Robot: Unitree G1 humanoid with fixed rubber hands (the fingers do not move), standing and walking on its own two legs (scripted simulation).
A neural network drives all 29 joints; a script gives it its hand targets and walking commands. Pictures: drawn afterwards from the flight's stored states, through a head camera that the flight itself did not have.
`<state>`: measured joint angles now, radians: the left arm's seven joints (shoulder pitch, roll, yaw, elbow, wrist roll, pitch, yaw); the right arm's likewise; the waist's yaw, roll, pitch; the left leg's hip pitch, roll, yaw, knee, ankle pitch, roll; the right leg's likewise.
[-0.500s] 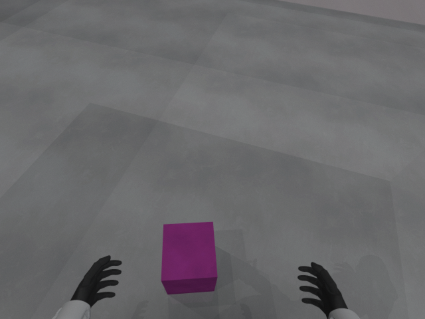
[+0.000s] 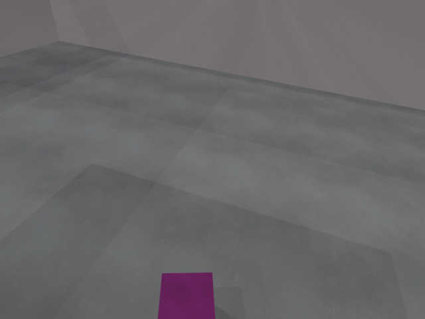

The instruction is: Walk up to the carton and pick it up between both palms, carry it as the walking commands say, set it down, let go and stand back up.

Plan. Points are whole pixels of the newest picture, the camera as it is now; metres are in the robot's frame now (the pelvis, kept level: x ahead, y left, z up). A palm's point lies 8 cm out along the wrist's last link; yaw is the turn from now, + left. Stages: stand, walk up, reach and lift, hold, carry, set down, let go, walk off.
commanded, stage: stand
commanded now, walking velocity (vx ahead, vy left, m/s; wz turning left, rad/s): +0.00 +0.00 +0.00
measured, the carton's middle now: (186, 314) +0.40 +0.06 -0.65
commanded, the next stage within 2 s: none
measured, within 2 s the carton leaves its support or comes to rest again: neither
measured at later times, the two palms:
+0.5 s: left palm out of the picture +0.01 +0.31 -0.12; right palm out of the picture -0.01 -0.27 -0.11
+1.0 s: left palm out of the picture +0.00 +0.32 -0.12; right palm out of the picture -0.02 -0.26 -0.11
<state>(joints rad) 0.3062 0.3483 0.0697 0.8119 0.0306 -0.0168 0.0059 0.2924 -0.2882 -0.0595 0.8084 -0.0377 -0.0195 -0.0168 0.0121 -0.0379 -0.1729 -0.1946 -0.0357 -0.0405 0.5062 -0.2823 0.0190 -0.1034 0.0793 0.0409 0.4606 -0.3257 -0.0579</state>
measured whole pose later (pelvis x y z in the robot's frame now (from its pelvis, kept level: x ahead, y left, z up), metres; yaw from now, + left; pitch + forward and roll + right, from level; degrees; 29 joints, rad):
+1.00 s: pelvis -0.06 +0.03 +0.01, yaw -3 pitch -5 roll +0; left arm 0.25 0.34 0.00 1.07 0.01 -0.03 0.01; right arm 0.23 -0.31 -0.02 1.09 -0.01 -0.04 -0.01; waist 0.01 -0.03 -0.05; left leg -0.16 -0.06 0.02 0.39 -0.15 0.06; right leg -0.13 0.05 0.11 0.43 -0.22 -0.01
